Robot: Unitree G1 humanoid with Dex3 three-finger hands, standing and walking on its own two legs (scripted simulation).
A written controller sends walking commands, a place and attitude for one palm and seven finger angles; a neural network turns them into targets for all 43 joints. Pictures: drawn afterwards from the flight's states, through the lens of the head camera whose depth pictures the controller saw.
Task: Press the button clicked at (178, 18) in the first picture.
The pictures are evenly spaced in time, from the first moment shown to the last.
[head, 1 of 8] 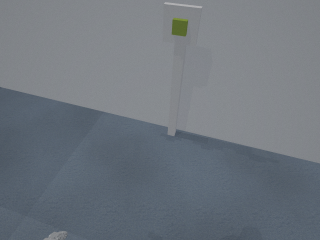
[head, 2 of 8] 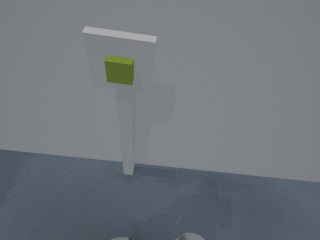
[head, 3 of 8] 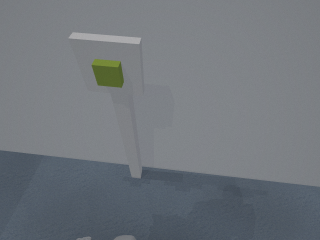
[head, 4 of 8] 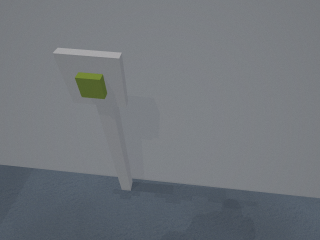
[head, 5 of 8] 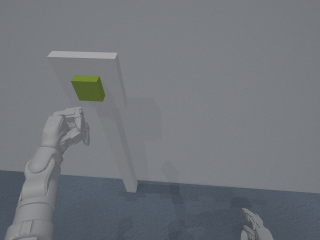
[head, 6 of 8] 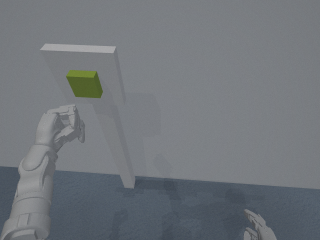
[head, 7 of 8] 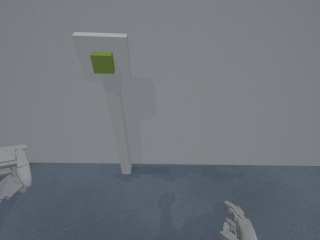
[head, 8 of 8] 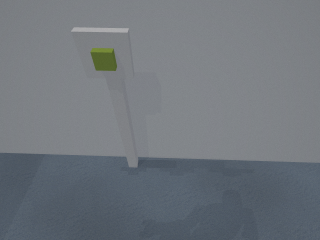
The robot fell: no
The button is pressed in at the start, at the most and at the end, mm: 0 9 0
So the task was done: yes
